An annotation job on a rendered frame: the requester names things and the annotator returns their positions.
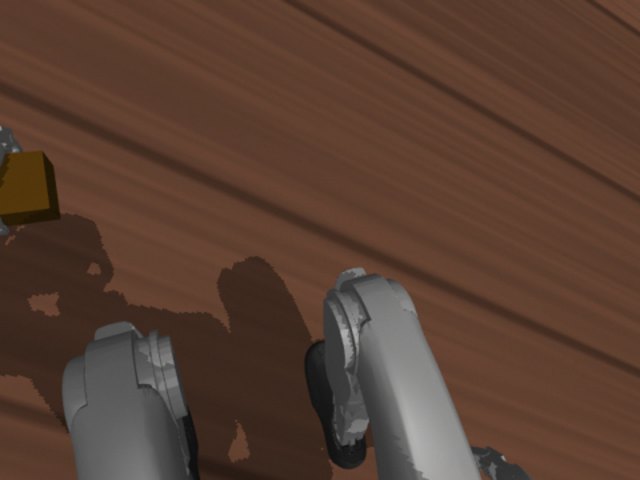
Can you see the small box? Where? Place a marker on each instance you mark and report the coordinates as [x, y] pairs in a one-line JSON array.
[[28, 192]]

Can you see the right robot hand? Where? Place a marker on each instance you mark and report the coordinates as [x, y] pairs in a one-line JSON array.
[[494, 465]]

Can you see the left robot foot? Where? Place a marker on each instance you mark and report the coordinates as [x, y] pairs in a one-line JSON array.
[[192, 446]]

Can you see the left robot hand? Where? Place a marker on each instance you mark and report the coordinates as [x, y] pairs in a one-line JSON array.
[[8, 144]]

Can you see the right robot foot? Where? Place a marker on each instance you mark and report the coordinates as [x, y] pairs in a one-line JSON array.
[[321, 395]]

